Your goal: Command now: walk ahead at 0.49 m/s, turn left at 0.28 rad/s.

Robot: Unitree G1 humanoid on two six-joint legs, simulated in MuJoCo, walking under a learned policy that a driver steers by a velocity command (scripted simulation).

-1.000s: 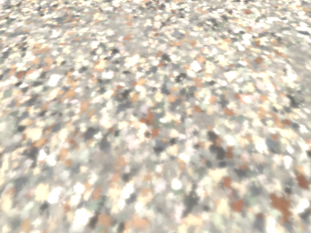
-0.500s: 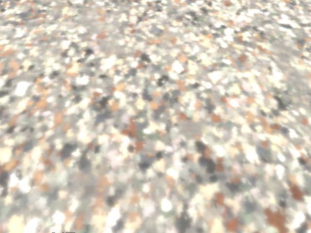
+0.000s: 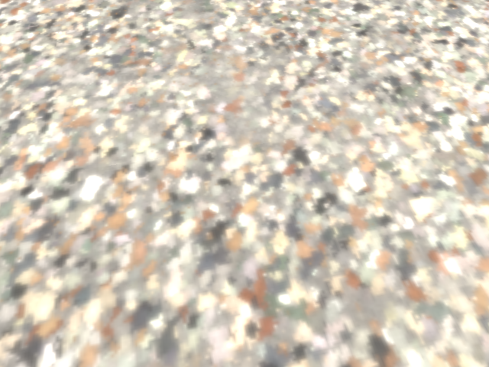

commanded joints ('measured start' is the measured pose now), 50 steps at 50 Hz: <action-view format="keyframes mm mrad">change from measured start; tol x32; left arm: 1 29 158 30 -28 -6 -3 8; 27 -440 113 26 -330 -3 -26 -5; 34 10 315 96 -265 27 -44 1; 50 -84 190 58 -209 -6 -11 -7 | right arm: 1 -117 -35 5 -88 9 -8 21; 10 357 -246 -79 -56 -3 1 37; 50 8 -48 -8 -295 -1 29 21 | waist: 1 10 -67 86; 10 -170 153 -389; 25 -131 55 7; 35 1 -347 -357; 50 1 -84 41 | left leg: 1 9 -30 18 -76 24 20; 7 344 -169 127 -136 -173 123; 10 1119 210 -812 -380 -381 378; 17 496 25 -279 -479 40 267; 30 588 22 -378 -333 -116 170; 36 -115 -137 -171 607 -599 9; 50 35 -41 -4 47 -50 -2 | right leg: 1 -24 -303 63 -63 249 -133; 7 74 -308 -51 390 857 -50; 10 -737 -29 155 1204 -327 42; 11 -825 -87 190 1226 -263 14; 32 -297 -84 147 229 171 20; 35 387 -517 867 154 -177 -223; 40 -136 -342 353 24 23 -113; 50 -105 -302 30 -31 307 -121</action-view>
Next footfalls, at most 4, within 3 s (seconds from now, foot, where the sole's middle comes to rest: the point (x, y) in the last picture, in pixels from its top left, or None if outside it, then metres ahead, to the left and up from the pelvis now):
0.16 left None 0.28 0.14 -0.78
0.66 right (265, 330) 0.60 0.01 -0.78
1.16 left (141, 287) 0.71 0.39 -0.78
1.68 right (181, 195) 1.07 0.32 -0.78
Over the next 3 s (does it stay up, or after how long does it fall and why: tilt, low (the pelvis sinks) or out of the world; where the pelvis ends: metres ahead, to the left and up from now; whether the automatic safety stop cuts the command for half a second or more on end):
stays up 0.97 0.38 -0.01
